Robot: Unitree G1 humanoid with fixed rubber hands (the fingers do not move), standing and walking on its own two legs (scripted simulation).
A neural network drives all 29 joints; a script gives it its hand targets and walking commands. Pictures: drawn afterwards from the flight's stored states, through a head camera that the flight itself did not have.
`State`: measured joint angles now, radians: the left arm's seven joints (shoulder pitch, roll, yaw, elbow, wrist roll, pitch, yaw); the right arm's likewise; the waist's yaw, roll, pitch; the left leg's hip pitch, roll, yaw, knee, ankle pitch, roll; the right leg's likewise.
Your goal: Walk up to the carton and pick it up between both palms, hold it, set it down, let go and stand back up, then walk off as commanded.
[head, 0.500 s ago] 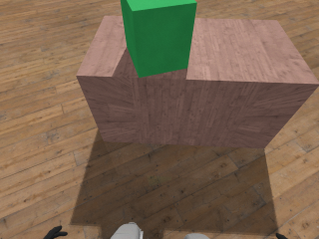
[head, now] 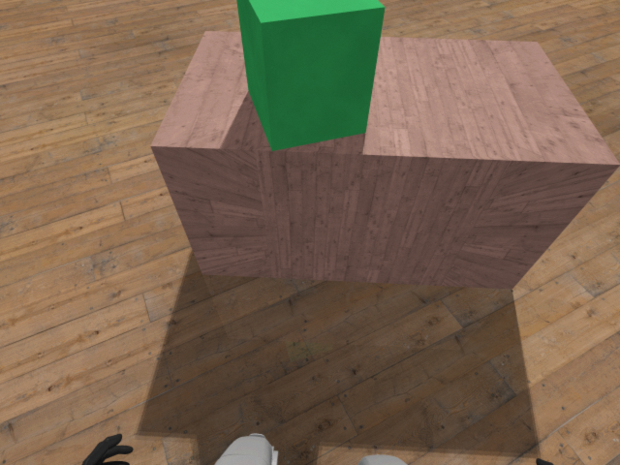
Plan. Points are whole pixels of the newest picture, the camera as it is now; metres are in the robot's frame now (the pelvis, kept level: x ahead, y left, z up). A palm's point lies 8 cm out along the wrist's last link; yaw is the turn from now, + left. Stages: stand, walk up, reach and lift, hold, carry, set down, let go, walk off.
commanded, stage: stand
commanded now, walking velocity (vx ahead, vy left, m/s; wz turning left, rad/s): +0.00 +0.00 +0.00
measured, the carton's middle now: (303, 56) +0.98 +0.04 +0.01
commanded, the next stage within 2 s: none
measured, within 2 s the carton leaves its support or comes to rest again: neither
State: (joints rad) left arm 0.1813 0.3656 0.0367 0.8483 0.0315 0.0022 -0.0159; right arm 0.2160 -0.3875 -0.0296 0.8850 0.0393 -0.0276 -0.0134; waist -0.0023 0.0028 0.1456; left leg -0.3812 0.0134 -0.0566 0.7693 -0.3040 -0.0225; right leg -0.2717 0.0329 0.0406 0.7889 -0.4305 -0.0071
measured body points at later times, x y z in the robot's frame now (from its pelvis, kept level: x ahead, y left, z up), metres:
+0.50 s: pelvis +0.01 +0.00 +0.00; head +0.01 +0.00 +0.45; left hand +0.12 +0.30 -0.11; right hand +0.09 -0.31 -0.11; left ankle +0.07 +0.14 -0.71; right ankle +0.00 -0.12 -0.71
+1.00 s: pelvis +0.01 +0.00 +0.01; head +0.02 +0.00 +0.46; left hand +0.12 +0.31 -0.10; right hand +0.10 -0.31 -0.11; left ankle +0.07 +0.14 -0.71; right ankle +0.00 -0.12 -0.71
